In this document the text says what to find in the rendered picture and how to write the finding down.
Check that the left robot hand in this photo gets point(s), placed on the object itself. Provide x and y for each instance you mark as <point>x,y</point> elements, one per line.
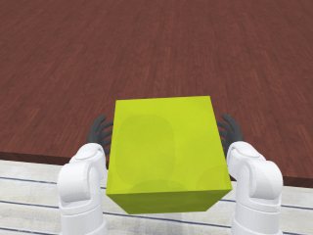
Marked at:
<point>96,136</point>

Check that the right robot hand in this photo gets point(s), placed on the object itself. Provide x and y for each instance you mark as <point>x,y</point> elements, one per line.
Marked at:
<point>232,135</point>

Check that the robot left forearm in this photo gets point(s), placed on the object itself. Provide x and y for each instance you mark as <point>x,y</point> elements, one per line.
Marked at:
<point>79,192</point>

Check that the robot right forearm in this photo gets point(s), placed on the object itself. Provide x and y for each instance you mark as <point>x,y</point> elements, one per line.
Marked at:
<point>258,193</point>

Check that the carton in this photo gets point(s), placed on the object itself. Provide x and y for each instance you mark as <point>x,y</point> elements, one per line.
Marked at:
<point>166,156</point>

